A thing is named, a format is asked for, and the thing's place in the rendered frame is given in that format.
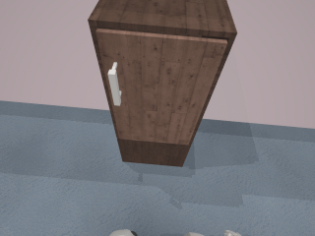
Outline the cupboard door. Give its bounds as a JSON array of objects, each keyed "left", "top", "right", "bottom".
[{"left": 95, "top": 29, "right": 227, "bottom": 146}]

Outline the handle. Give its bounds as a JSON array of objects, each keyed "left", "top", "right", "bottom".
[{"left": 107, "top": 62, "right": 122, "bottom": 106}]

